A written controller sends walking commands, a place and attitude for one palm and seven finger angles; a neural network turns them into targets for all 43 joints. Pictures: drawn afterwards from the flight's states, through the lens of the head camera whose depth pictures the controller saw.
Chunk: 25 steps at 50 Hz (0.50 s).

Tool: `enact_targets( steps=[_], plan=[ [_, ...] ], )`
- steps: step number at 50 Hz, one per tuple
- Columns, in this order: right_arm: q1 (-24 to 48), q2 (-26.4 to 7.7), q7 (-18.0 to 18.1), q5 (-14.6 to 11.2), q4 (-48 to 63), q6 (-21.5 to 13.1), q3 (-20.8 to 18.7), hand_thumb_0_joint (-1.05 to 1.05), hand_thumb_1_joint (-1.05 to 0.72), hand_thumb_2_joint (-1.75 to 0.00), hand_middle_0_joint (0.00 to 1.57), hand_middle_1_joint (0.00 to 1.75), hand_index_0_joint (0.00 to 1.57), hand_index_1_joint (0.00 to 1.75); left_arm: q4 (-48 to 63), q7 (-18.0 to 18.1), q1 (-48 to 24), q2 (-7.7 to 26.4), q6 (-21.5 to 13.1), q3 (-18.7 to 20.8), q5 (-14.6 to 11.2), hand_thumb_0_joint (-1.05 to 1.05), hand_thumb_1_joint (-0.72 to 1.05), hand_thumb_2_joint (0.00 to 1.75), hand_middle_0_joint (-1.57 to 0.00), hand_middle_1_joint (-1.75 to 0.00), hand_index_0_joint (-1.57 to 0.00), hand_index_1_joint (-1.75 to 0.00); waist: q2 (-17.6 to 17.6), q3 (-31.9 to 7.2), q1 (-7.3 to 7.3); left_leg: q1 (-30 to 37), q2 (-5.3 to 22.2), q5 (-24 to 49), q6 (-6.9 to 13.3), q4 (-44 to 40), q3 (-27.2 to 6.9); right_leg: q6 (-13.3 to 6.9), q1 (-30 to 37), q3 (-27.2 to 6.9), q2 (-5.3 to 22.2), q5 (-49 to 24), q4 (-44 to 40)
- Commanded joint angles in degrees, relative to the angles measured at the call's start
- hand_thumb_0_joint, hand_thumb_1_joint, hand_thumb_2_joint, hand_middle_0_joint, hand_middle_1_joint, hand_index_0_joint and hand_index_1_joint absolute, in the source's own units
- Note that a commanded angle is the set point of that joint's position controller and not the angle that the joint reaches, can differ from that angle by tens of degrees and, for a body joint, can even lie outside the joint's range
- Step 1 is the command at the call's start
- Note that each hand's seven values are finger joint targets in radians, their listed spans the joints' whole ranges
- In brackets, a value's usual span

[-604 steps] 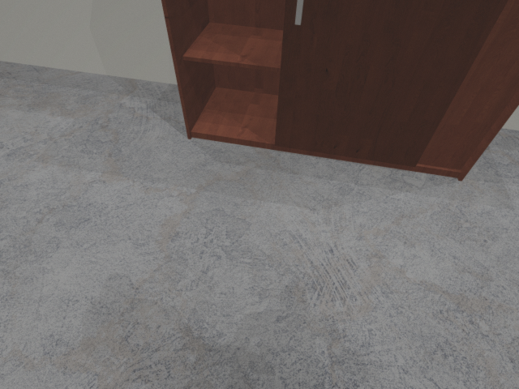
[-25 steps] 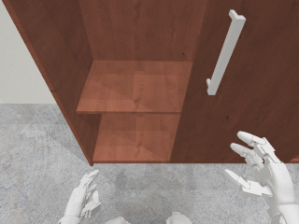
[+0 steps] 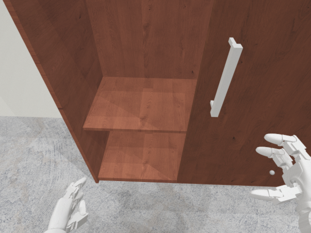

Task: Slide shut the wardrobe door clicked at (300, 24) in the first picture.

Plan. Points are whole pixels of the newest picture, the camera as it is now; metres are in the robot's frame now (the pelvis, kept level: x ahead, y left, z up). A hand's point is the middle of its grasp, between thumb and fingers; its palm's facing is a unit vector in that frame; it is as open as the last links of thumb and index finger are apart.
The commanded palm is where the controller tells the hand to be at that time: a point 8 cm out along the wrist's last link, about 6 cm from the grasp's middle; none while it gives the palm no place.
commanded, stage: raise the hand with hooked fingers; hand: right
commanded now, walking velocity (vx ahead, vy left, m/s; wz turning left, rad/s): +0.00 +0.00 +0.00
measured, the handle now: (222, 81) +0.53 -0.19 +0.13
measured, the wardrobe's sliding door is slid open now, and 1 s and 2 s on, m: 0.52 0.52 0.52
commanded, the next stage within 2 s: move the hooked fingers beside the handle in 0.90 s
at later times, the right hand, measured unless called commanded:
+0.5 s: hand (300, 138) +0.29 -0.29 +0.16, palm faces +0.07 +1.00 -0.05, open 14.0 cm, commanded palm +0.25 -0.32 +0.16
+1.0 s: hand (282, 137) +0.29 -0.25 +0.16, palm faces +0.06 +1.00 -0.05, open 14.0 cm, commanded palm +0.26 -0.30 +0.16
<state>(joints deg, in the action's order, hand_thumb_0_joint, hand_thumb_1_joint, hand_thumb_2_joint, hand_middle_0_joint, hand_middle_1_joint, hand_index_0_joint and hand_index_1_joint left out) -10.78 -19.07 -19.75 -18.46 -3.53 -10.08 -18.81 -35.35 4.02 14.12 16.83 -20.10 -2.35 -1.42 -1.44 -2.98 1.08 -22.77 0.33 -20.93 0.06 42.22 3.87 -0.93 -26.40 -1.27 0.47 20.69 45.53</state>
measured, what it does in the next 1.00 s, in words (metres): stands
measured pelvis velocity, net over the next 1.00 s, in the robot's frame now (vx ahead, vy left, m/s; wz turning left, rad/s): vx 0.02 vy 0.02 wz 0.01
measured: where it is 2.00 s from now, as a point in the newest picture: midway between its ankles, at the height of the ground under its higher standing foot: outside the picture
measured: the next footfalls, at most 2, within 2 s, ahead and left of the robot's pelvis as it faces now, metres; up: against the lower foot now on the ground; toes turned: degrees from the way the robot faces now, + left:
none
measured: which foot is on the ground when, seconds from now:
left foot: down 0.00-1.00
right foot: down 0.00-1.00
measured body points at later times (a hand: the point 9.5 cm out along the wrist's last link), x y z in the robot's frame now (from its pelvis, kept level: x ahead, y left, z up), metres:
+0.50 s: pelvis +0.01 +0.00 +0.02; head +0.00 +0.00 +0.47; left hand +0.19 +0.22 -0.05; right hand +0.28 -0.34 +0.17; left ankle +0.01 +0.12 -0.71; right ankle +0.03 -0.11 -0.71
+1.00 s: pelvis +0.02 +0.02 +0.02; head +0.00 +0.04 +0.47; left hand +0.20 +0.25 -0.05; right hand +0.28 -0.31 +0.17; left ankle +0.01 +0.12 -0.71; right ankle +0.03 -0.11 -0.71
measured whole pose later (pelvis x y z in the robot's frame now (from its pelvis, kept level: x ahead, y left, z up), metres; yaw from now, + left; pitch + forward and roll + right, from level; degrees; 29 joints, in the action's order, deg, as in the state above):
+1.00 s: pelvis +0.02 +0.02 +0.02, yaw +1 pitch -1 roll +1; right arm 3.5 -23.6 -26.8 -19.1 -15.3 -1.2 -26.3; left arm -36.6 5.2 13.6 16.3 -16.6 -4.1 -2.3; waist -3.2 -2.0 2.0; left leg -13.8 -0.8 -17.1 1.3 31.5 3.3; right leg 0.4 -16.4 -0.8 1.3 16.5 33.6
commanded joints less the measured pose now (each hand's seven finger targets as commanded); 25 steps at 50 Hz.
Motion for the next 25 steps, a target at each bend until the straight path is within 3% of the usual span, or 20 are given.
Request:
enact_targets(
  steps=[1, 4, 8, 10, 12, 20, 22, 25],
  plan=[
    [13.48, -12.60, -1.03, -1.69, 10.89, -1.25, -6.60, 0.00, 0.50, -0.30, 0.30, 1.20, 0.30, 1.20, 8.60, 0.97, -5.14, 7.01, -2.97, 1.84, 0.02, 0.00, 0.90, 0.90, -0.20, -0.30, -0.20, -0.30, -3.66, -7.65, 0.79, 2.32, -1.68, 9.89, 1.88, -7.72, 0.16, -0.45, 8.63, -2.80, -0.72, -9.57, -10.61],
    [17.13, -13.03, -2.84, -1.98, 7.43, 1.54, -6.82, 0.00, 0.50, -0.30, 0.30, 1.20, 0.30, 1.20, 8.43, 1.31, -5.96, 6.82, -2.19, 1.29, -0.44, 0.00, 0.90, 0.90, -0.20, -0.30, -0.20, -0.30, -2.36, -5.19, 0.69, 1.64, -1.82, 8.13, 1.71, -9.14, 0.38, -0.26, 8.59, -3.18, -0.45, -7.17, -12.40],
    [22.25, -14.80, -4.42, -1.94, 8.57, 3.48, -7.77, 0.00, 0.50, -0.30, 0.30, 1.20, 0.30, 1.20, 8.74, 1.59, -6.76, 6.37, -1.77, 0.74, -0.58, 0.00, 0.90, 0.90, -0.20, -0.30, -0.20, -0.30, -5.36, -7.78, 1.09, 4.02, -1.94, 10.53, 2.08, -10.17, 0.12, -0.07, 12.09, -3.19, -0.49, -10.15, -13.27],
    [23.83, -16.06, -4.65, -1.80, 8.41, 4.00, -8.73, 0.00, 0.50, -0.30, 0.30, 1.20, 0.30, 1.20, 8.65, 1.64, -6.72, 6.26, -1.53, 0.55, -0.46, 0.00, 0.90, 0.90, -0.20, -0.30, -0.20, -0.30, -5.01, -8.80, 1.06, 4.62, -2.07, 11.41, 2.04, -10.68, 0.21, 0.00, 13.41, -3.43, -0.38, -11.24, -13.82],
    [25.58, -16.60, -5.13, -1.86, 6.15, 4.90, -9.09, 0.00, 0.50, -0.30, 0.30, 1.20, 0.30, 1.20, 8.13, 1.72, -6.91, 6.26, -0.93, 0.19, -0.53, 0.00, 0.90, 0.90, -0.20, -0.30, -0.20, -0.30, -4.16, -6.58, 0.78, 4.59, -2.22, 10.63, 2.04, -11.65, 0.24, 0.06, 12.58, -3.49, -0.30, -10.15, -14.57],
    [32.15, -21.08, -6.52, -1.49, 1.97, 6.98, -11.86, 0.00, 0.50, -0.30, 0.30, 1.20, 0.30, 1.20, 7.86, 2.24, -7.27, 6.50, 0.25, 0.06, -0.96, 0.00, 0.90, 0.90, -0.20, -0.30, -0.20, -0.30, -4.77, -7.63, 1.02, 7.03, -1.98, 11.23, 2.19, -14.22, 0.07, 0.04, 15.33, -3.64, -0.27, -11.01, -17.06],
    [29.58, -18.80, -7.45, -1.85, -1.25, 7.61, -10.32, 0.00, 0.50, -0.30, 0.30, 1.20, 0.30, 1.20, 7.77, 1.97, -7.00, 6.53, 0.53, 0.06, -1.03, 0.00, 0.90, 0.90, -0.20, -0.30, -0.20, -0.30, -3.46, -6.44, 1.01, 7.30, -1.95, 12.23, 2.21, -14.56, -0.05, -0.18, 14.20, -3.10, -0.40, -11.61, -16.92],
    [28.10, -18.57, -8.12, -2.01, -1.24, 7.84, -10.18, 0.00, 0.50, -0.30, 0.30, 1.20, 0.30, 1.20, 8.22, 1.56, -6.76, 6.83, 0.67, 0.64, -1.15, 0.00, 0.90, 0.90, -0.20, -0.30, -0.20, -0.30, -2.88, -7.40, 1.15, 7.16, -1.81, 13.18, 1.99, -14.44, -0.18, -0.34, 14.62, -2.69, -0.44, -12.19, -16.63]
  ],
)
